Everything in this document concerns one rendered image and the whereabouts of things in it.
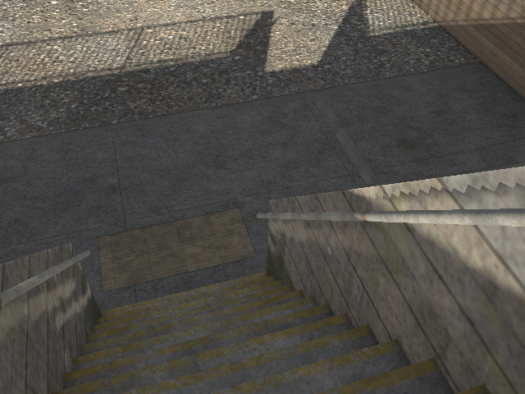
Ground stairs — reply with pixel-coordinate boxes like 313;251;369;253
52;271;490;394

